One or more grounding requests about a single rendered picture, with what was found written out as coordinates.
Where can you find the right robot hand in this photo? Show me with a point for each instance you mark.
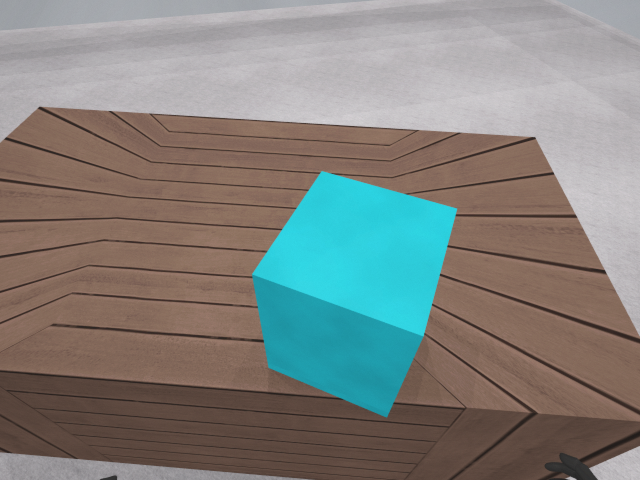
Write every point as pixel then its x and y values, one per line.
pixel 572 467

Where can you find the pedestal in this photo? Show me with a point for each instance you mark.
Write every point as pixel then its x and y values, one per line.
pixel 130 331

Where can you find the carton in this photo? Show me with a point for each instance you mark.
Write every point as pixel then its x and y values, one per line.
pixel 345 291

